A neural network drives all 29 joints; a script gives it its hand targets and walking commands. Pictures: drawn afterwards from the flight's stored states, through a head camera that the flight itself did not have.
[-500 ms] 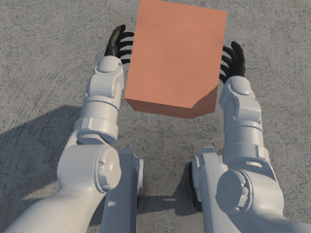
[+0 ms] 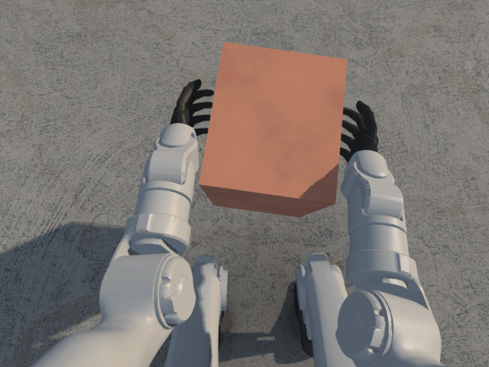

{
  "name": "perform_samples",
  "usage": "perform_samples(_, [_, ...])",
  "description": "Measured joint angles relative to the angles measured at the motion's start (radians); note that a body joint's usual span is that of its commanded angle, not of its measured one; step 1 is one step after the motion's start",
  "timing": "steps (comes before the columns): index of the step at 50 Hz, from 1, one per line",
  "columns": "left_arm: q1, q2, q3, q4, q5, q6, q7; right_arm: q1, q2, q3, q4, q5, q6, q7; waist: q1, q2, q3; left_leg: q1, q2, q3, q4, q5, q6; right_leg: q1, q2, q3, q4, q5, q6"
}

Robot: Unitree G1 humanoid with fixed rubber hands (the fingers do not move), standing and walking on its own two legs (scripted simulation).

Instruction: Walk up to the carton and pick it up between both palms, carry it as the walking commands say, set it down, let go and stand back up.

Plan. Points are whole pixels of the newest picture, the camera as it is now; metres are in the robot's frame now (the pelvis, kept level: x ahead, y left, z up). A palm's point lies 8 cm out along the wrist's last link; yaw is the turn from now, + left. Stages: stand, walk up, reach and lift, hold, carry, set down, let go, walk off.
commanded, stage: reach and lift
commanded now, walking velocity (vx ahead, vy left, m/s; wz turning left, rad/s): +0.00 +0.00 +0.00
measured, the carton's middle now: (268, 145) +0.50 -0.01 -0.13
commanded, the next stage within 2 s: none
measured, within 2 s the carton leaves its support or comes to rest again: neither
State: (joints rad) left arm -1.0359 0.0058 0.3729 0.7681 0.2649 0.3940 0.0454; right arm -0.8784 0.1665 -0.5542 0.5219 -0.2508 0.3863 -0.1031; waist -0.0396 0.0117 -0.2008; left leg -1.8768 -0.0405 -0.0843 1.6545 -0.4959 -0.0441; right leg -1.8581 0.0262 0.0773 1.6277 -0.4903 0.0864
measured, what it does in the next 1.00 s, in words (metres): rises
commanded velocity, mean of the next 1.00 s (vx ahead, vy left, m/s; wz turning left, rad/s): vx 0.00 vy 0.00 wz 0.00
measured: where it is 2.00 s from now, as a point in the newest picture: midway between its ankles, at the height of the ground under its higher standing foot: (260, 331)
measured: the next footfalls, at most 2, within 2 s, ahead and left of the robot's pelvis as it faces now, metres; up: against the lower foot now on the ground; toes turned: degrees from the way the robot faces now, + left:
none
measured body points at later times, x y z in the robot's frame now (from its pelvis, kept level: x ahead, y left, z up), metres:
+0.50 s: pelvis +0.02 +0.00 +0.06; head +0.21 +0.01 +0.47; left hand +0.48 +0.12 +0.02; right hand +0.45 -0.15 +0.02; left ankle +0.10 +0.13 -0.50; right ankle +0.10 -0.15 -0.50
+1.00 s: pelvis +0.04 +0.00 +0.13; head +0.18 +0.01 +0.56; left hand +0.46 +0.12 +0.10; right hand +0.43 -0.15 +0.10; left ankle +0.10 +0.13 -0.50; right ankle +0.10 -0.15 -0.50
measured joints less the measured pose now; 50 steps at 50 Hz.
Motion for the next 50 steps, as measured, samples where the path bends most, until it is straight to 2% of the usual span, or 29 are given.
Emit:
perform_samples(25, [0.171, -0.055, -0.003, -0.055, 0.003, -0.007, 0.001, 0.145, 0.026, 0.04, -0.018, 0.003, -0.001, 0.01, -0.007, 0.003, -0.023, 0.284, 0.009, 0.003, -0.196, 0.01, 0.009, 0.284, -0.008, -0.001, -0.199, 0.013, -0.009])
perform_samples(50, [0.343, -0.107, -0.007, -0.111, 0.017, -0.018, -0.011, 0.304, 0.062, 0.083, -0.061, -0.012, 0.001, 0.018, -0.012, 0.001, 0.004, 0.638, 0.02, 0.009, -0.473, 0.065, 0.016, 0.633, -0.016, 0.0, -0.473, 0.071, -0.02])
